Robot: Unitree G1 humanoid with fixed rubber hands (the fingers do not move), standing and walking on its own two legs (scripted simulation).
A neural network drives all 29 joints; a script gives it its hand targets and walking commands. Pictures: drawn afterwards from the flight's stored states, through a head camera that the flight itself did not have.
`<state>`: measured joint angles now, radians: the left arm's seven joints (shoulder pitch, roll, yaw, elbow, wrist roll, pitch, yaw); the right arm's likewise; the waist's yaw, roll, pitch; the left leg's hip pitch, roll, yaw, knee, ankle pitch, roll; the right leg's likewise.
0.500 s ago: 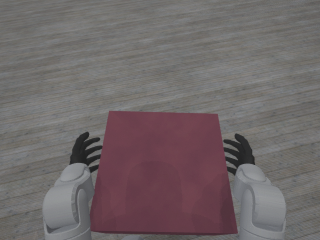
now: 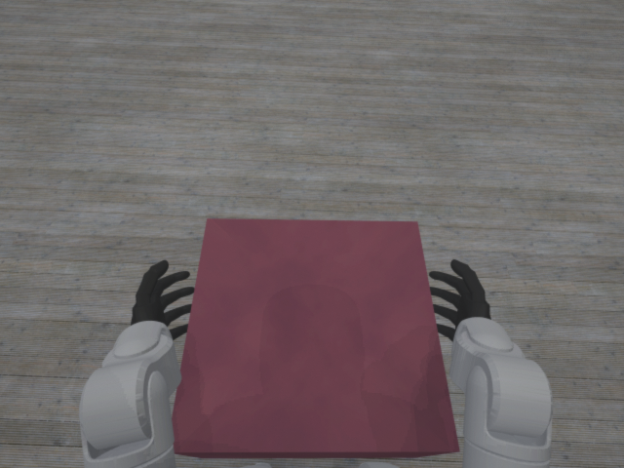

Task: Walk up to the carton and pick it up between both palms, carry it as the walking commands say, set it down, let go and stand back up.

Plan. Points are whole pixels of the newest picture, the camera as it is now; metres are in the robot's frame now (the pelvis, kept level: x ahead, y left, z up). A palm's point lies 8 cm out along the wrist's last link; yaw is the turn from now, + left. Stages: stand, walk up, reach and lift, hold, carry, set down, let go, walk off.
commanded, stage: carry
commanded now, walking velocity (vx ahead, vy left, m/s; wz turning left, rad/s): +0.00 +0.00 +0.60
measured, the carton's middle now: (311, 338) +0.28 +0.00 +0.00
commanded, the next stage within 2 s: none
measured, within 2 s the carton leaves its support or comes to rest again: neither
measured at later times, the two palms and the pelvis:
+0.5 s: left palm out of the picture +0.16 +0.29 +0.10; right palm (347, 311) +0.27 -0.04 +0.09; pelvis -0.02 +0.04 +0.00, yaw +21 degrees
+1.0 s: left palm out of the picture +0.09 +0.34 +0.12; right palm (280, 325) +0.25 +0.04 +0.09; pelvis -0.05 +0.07 +0.01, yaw +30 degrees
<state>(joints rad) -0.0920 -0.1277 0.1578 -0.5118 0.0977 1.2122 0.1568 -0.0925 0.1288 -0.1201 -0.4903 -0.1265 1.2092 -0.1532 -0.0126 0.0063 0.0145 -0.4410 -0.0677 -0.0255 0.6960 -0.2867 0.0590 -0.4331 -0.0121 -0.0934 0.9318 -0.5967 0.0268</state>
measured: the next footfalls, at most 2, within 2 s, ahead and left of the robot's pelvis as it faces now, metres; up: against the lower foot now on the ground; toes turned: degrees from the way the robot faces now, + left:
right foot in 0.08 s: +0.02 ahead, -0.08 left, +0.00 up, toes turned -3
left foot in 0.52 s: +0.00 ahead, +0.18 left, +0.00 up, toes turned +19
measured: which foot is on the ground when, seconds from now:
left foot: down 0.00-0.10, up 0.12-0.50, down 0.52-0.88, up 0.90-1.00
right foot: up 0.00-0.06, down 0.08-0.52, up 0.54-0.84, down 0.86-1.00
